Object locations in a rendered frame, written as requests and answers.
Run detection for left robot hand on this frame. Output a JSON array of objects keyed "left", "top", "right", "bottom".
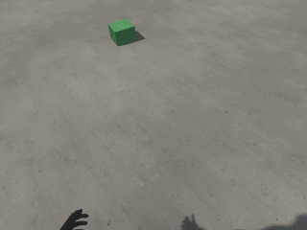
[{"left": 60, "top": 209, "right": 88, "bottom": 230}]

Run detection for carton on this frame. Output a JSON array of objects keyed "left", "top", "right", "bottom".
[{"left": 107, "top": 18, "right": 136, "bottom": 46}]

